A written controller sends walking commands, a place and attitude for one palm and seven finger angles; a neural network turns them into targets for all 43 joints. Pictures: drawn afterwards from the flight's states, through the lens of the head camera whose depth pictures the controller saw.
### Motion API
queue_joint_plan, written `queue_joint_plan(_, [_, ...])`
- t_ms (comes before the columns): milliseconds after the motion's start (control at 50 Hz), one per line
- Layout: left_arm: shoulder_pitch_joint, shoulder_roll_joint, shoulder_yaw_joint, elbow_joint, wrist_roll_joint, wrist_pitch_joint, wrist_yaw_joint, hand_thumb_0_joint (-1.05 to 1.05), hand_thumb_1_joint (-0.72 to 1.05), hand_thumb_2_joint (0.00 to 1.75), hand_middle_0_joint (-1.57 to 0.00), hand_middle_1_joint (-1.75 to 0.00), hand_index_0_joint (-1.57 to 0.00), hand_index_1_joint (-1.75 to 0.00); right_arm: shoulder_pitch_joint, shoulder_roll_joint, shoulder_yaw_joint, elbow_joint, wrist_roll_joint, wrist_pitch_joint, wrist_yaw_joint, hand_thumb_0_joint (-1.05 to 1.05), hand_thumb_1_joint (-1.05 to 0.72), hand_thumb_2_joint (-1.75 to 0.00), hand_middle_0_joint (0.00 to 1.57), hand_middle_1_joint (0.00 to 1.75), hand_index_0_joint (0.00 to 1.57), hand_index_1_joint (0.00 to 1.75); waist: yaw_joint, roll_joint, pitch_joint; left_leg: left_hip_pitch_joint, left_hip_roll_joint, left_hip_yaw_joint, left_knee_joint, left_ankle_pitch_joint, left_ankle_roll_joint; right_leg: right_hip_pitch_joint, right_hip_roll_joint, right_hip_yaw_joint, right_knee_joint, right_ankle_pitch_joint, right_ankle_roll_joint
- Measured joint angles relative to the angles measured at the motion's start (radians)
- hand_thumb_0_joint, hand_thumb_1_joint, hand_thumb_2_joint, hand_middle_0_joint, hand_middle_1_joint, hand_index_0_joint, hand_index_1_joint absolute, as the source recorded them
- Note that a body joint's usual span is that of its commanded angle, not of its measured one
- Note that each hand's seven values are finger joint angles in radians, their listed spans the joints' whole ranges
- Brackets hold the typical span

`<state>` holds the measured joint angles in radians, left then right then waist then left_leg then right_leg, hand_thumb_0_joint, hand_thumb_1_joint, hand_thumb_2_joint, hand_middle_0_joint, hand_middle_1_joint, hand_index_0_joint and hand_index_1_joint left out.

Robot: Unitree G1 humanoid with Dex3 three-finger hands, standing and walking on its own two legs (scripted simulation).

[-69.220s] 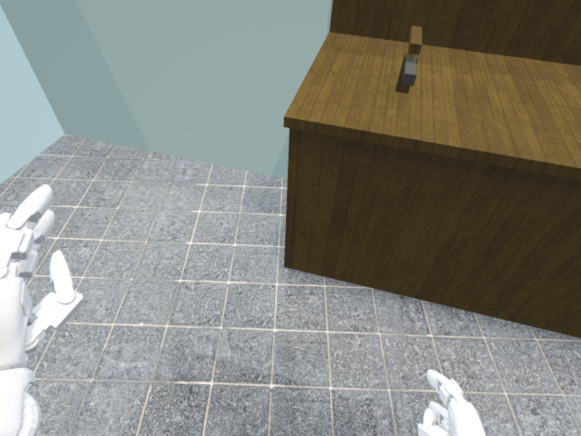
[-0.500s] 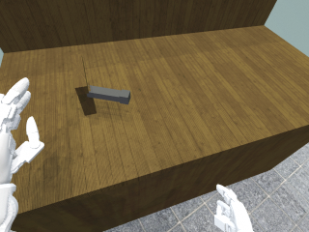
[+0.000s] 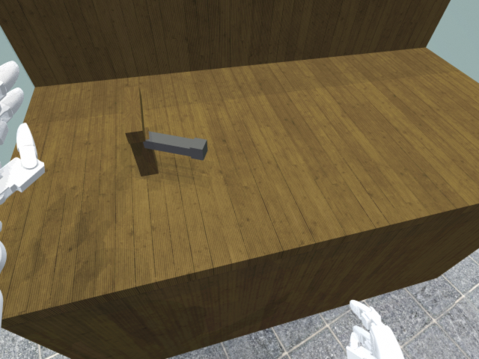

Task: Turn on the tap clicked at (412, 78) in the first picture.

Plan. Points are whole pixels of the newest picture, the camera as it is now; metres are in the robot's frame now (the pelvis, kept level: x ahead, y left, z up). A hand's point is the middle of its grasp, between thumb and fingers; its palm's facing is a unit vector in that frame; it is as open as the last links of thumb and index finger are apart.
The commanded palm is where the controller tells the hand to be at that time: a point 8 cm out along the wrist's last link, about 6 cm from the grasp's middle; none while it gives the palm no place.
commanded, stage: turn the palm inward beside the body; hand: left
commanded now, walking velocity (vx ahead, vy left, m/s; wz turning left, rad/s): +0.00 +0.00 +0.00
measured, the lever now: (199, 149) +0.45 +0.14 +0.10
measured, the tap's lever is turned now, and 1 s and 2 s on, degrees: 62 62 62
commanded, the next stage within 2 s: none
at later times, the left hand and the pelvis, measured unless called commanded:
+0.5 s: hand (86, 236) +0.21 +0.22 +0.17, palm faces +0.45 -0.84 -0.32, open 7.4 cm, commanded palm +0.15 +0.26 +0.17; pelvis +0.00 -0.07 -0.01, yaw +3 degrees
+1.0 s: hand (97, 259) +0.19 +0.20 +0.15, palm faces +0.45 -0.87 -0.20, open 7.4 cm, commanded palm +0.14 +0.25 +0.17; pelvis +0.01 -0.05 -0.02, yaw +2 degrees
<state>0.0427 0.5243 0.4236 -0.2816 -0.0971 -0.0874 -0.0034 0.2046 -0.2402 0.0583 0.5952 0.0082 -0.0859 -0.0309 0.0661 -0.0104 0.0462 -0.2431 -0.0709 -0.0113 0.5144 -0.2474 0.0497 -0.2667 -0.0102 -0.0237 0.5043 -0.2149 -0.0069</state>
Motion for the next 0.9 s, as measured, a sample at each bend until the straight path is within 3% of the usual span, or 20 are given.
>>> queue_joint_plan(40, [-0.019,-0.04,0.044,0.036,-0.073,0.099,-0.035,0.01,0.88,0.9,-0.21,-0.3,-0.21,-0.3,-0.021,-0.011,-0.001,0.02,0.016,0.001,0.006,0.02,-0.9,-0.9,0.2,0.3,0.2,0.3,-0.003,0.024,-0.022,0.006,0.003,0.01,-0.003,-0.002,0.0,-0.001,0.003,0.011,0.005,-0.003,0.004])
queue_joint_plan(60, [-0.005,-0.06,0.047,0.037,-0.085,0.144,-0.051,0.01,0.89,0.9,-0.21,-0.3,-0.21,-0.3,-0.027,-0.018,-0.004,0.02,0.023,0.001,0.011,0.02,-0.9,-0.9,0.2,0.3,0.2,0.3,-0.006,0.035,-0.032,0.007,0.004,0.013,-0.002,-0.004,0.002,-0.003,0.004,0.013,0.01,-0.005,0.004])
queue_joint_plan(120, [0.115,-0.108,-0.018,-0.023,-0.052,0.22,-0.083,0.01,0.9,0.9,-0.2,-0.3,-0.2,-0.3,-0.046,-0.034,-0.01,-0.003,0.035,0.002,0.027,0.02,-0.9,-0.9,0.2,0.3,0.2,0.3,-0.014,0.057,-0.047,0.001,0.005,0.022,0.014,-0.014,0.003,-0.019,0.006,0.021,0.042,-0.02,0.0])
queue_joint_plan(160, [0.222,-0.136,-0.075,-0.073,-0.04,0.2,-0.088,0.01,0.9,0.9,-0.2,-0.3,-0.2,-0.29,-0.062,-0.032,-0.013,-0.019,0.025,-0.003,0.031,0.02,-0.9,-0.9,0.2,0.3,0.2,0.3,-0.021,0.055,-0.048,-0.015,0.008,0.025,0.033,-0.023,-0.002,-0.041,0.009,0.024,0.071,-0.033,-0.005])
queue_joint_plan(220, [0.329,-0.152,-0.112,-0.122,-0.05,0.113,-0.057,0.02,0.89,0.9,-0.21,-0.3,-0.21,-0.3,-0.073,-0.012,-0.017,-0.028,0.01,-0.015,0.021,0.02,-0.9,-0.9,0.2,0.3,0.2,0.3,-0.012,0.02,-0.044,-0.047,0.02,0.023,0.072,-0.04,-0.018,-0.077,0.02,0.019,0.119,-0.054,-0.021])
queue_joint_plan(280, [0.358,-0.153,-0.085,-0.145,-0.056,-0.001,0.022,0.02,0.89,0.9,-0.22,-0.3,-0.22,-0.3,-0.061,0.005,-0.027,-0.016,0.004,-0.035,0.01,0.02,-0.9,-0.9,0.2,0.3,0.2,0.3,0.014,-0.003,-0.045,-0.071,0.039,0.001,0.112,-0.058,-0.041,-0.09,0.038,-0.005,0.139,-0.067,-0.044])
queue_joint_plan(340, [0.315,-0.151,-0.027,-0.13,-0.04,-0.052,0.088,0.02,0.88,0.9,-0.22,-0.3,-0.22,-0.3,-0.051,-0.001,-0.028,0.014,0.003,-0.045,0.0,0.01,-0.9,-0.9,0.2,0.3,0.2,0.3,0.03,0.009,-0.053,-0.098,0.051,-0.037,0.153,-0.076,-0.057,-0.094,0.049,-0.043,0.153,-0.081,-0.061])
queue_joint_plan(420, [0.242,-0.144,0.016,-0.059,-0.069,0.003,0.061,0.02,0.89,0.9,-0.21,-0.3,-0.21,-0.3,-0.05,-0.022,-0.017,0.054,0.016,-0.038,-0.031,0.02,-0.9,-0.9,0.2,0.3,0.2,0.3,0.032,0.056,-0.069,-0.108,0.055,-0.073,0.173,-0.084,-0.064,-0.087,0.054,-0.08,0.153,-0.09,-0.072])
queue_joint_plan(480, [0.217,-0.133,-0.012,-0.016,-0.102,0.1,-0.002,0.01,0.89,0.9,-0.2,-0.3,-0.2,-0.3,-0.047,-0.029,-0.016,0.064,0.033,-0.036,-0.062,0.02,-0.9,-0.9,0.2,0.3,0.2,0.3,0.028,0.087,-0.077,-0.1,0.059,-0.08,0.165,-0.085,-0.058,-0.076,0.058,-0.087,0.142,-0.091,-0.07])
queue_joint_plan(540, [0.22,-0.13,-0.05,-0.006,-0.117,0.144,-0.033,0.01,0.89,0.9,-0.2,-0.3,-0.2,-0.3,-0.053,-0.025,-0.021,0.067,0.043,-0.048,-0.074,0.02,-0.9,-0.9,0.2,0.3,0.2,0.3,0.014,0.097,-0.077,-0.1,0.066,-0.074,0.16,-0.087,-0.061,-0.082,0.063,-0.084,0.144,-0.094,-0.07])
queue_joint_plan(620, [0.278,-0.137,-0.054,-0.065,-0.131,0.115,-0.011,0.02,0.89,0.9,-0.21,-0.3,-0.21,-0.3,-0.046,-0.011,-0.036,0.062,0.041,-0.063,-0.062,0.02,-0.9,-0.9,0.2,0.3,0.2,0.3,-0.003,0.074,-0.088,-0.114,0.073,-0.059,0.164,-0.094,-0.079,-0.111,0.069,-0.069,0.169,-0.108,-0.083])
queue_joint_plan(720, [0.377,-0.158,-0.004,-0.15,-0.155,0.056,0.032,0.02,0.89,0.9,-0.21,-0.3,-0.21,-0.3,-0.01,-0.021,-0.057,0.065,0.044,-0.076,-0.04,0.02,-0.9,-0.9,0.2,0.3,0.2,0.3,-0.006,0.059,-0.119,-0.118,0.074,-0.047,0.181,-0.115,-0.084,-0.12,0.07,-0.059,0.192,-0.131,-0.088])
queue_joint_plan(820, [0.397,-0.184,0.017,-0.135,-0.177,0.086,0.026,0.01,0.89,0.9,-0.21,-0.3,-0.21,-0.3,0.015,-0.042,-0.066,0.074,0.061,-0.09,-0.057,0.02,-0.9,-0.9,0.2,0.3,0.2,0.3,0.008,0.069,-0.127,-0.106,0.069,-0.052,0.18,-0.12,-0.078,-0.1,0.062,-0.069,0.183,-0.133,-0.079])
queue_joint_plan(900, [0.383,-0.215,-0.022,-0.113,-0.17,0.115,0.031,0.01,0.89,0.9,-0.21,-0.3,-0.21,-0.3,0.011,-0.047,-0.063,0.072,0.063,-0.123,-0.076,0.02,-0.9,-0.9,0.2,0.3,0.2,0.3,0.019,0.075,-0.109,-0.108,0.059,-0.057,0.179,-0.108,-0.069,-0.094,0.053,-0.074,0.172,-0.119,-0.071])
